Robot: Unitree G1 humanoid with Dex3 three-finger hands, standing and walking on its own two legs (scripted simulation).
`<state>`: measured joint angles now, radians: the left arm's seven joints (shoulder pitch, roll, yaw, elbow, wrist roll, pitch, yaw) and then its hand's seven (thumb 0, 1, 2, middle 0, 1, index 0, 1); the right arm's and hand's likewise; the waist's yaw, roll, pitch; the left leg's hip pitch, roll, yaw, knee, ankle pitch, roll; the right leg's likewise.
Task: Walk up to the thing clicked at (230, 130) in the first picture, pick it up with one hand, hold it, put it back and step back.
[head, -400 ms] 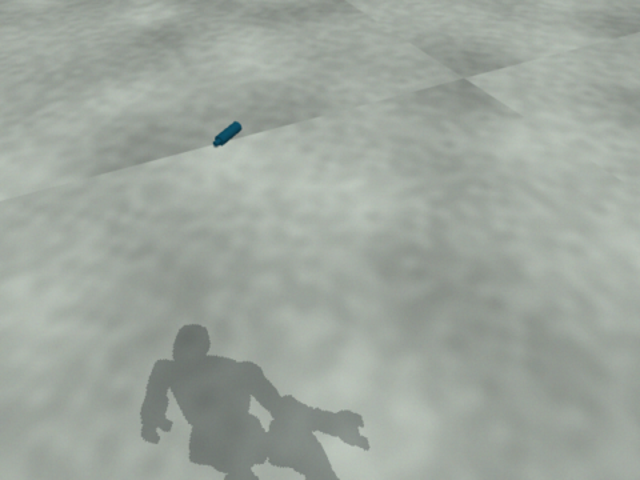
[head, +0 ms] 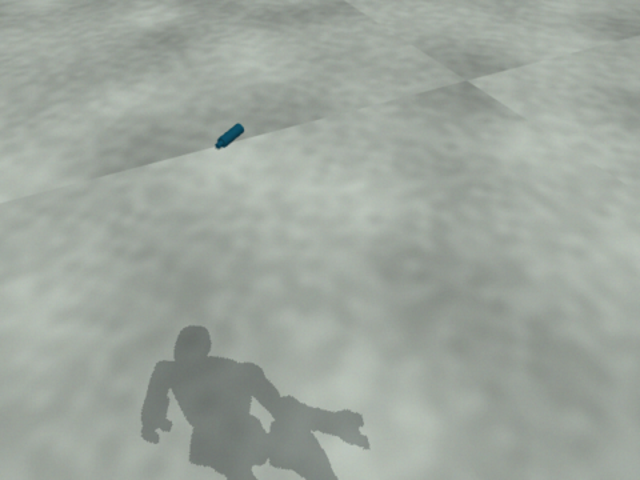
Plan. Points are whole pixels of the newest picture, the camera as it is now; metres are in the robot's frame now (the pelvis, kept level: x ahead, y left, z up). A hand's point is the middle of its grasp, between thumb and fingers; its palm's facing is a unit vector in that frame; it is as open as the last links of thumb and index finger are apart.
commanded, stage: stand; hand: left
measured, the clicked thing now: (229, 136) +1.91 +0.60 -0.75
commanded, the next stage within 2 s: walk up in 0.72 s
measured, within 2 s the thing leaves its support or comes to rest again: neither
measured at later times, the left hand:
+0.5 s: hand out of the picture +0.07 +0.25 -0.16, palm faces -0.02 -0.94 -0.34, open 7.4 cm
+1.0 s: hand out of the picture +0.07 +0.35 -0.15, palm faces +0.24 -0.91 -0.35, open 7.4 cm
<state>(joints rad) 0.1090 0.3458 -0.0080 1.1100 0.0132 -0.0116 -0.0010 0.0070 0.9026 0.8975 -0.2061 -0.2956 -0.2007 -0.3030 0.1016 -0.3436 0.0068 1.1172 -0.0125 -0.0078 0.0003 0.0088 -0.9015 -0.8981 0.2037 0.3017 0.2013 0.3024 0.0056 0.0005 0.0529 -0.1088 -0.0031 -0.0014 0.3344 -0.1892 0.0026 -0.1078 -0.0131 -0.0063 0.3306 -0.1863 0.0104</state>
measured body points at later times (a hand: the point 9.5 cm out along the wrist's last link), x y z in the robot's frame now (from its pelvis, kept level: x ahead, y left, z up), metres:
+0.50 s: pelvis +0.00 +0.00 +0.00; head +0.01 +0.00 +0.45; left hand +0.07 +0.30 -0.13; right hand +0.08 -0.30 -0.13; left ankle +0.00 +0.12 -0.75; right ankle +0.00 -0.13 -0.75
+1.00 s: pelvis +0.05 +0.04 -0.01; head +0.04 +0.07 +0.44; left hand +0.05 +0.39 -0.13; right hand +0.21 -0.29 -0.08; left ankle +0.12 +0.20 -0.72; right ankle +0.00 -0.12 -0.75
